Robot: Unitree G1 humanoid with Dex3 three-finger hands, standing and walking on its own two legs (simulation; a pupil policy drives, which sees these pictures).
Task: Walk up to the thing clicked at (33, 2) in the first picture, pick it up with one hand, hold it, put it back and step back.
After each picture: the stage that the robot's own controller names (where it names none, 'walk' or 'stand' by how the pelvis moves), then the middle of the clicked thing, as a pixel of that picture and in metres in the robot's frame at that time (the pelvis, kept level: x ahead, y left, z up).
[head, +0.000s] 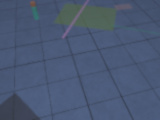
stand; (34, 10) +2.01 +0.70 -0.66
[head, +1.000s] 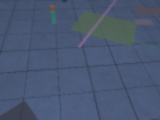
walk; (53, 14) +1.94 +0.35 -0.63
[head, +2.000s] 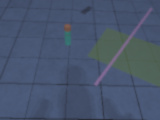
walk; (67, 35) +1.36 +0.17 -0.65
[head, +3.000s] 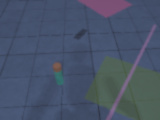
walk; (58, 74) +0.88 +0.23 -0.64
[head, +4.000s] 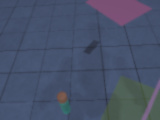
walk; (64, 103) +0.56 +0.22 -0.63
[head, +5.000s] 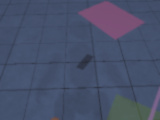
stand; out of the picture +0.40 +0.20 -0.64
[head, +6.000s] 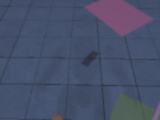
stand; out of the picture +0.38 +0.18 -0.64
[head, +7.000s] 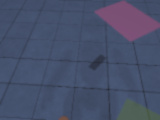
stand; out of the picture +0.40 +0.16 -0.65
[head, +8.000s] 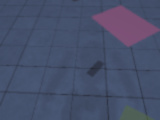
stand; out of the picture +0.35 +0.17 -0.66
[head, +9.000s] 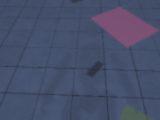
stand; out of the picture +0.36 +0.17 -0.66
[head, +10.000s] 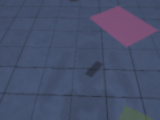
go down; out of the picture +0.35 +0.17 -0.66
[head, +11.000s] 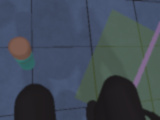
go down; (24, 56) +0.45 +0.19 -0.27
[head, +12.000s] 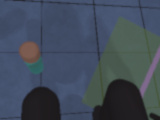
approach; (33, 60) +0.46 +0.18 -0.27
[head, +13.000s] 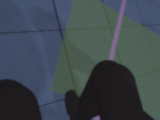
close in; out of the picture +0.45 +0.22 -0.17
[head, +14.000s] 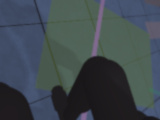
close; out of the picture +0.46 +0.24 -0.17
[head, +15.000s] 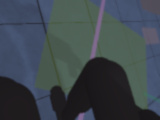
lift; out of the picture +0.42 +0.23 -0.17
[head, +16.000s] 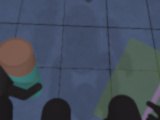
lift; (25, 75) +0.34 +0.18 +0.01
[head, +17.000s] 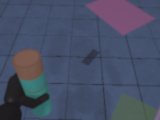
hold; (36, 87) +0.32 +0.17 +0.05
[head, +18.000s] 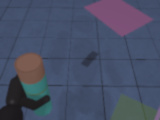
hold; (37, 88) +0.32 +0.17 +0.04
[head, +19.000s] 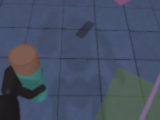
crouch; (32, 78) +0.36 +0.17 -0.01
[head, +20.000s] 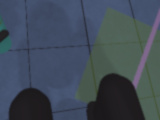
lower; out of the picture +0.51 +0.21 -0.03
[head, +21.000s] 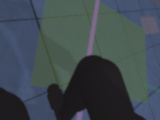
lower; out of the picture +0.48 +0.26 -0.17
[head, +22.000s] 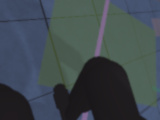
lower; out of the picture +0.47 +0.26 -0.17
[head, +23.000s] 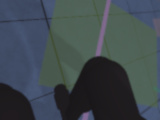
lower; out of the picture +0.47 +0.25 -0.17
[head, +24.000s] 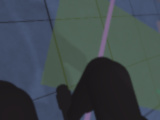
lower; out of the picture +0.45 +0.24 -0.17
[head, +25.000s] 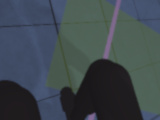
draw back; out of the picture +0.45 +0.22 -0.16
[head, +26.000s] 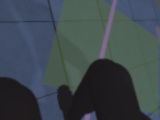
stand; out of the picture +0.44 +0.22 -0.18
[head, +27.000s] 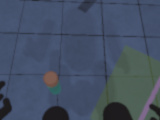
walk; (53, 84) +0.43 +0.16 -0.42
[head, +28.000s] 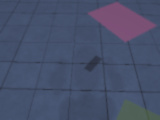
stand; out of the picture +0.37 +0.15 -0.60
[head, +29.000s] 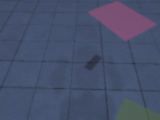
stand; out of the picture +0.38 +0.15 -0.60
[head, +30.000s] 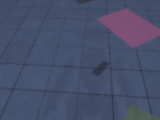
stand; out of the picture +0.39 +0.13 -0.65
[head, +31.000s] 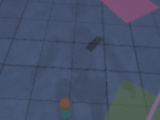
walk; (65, 108) +0.44 +0.10 -0.63
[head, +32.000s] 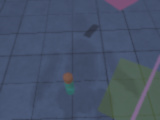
walk; (69, 84) +0.64 +0.16 -0.63
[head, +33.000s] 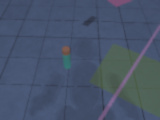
stand; (66, 58) +0.97 +0.16 -0.63
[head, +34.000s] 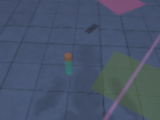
stand; (68, 64) +0.98 +0.15 -0.65
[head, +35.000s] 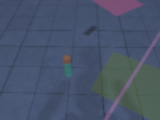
stand; (67, 66) +0.98 +0.17 -0.66
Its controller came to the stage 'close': yes
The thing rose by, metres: 0.70
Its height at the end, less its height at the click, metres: +0.00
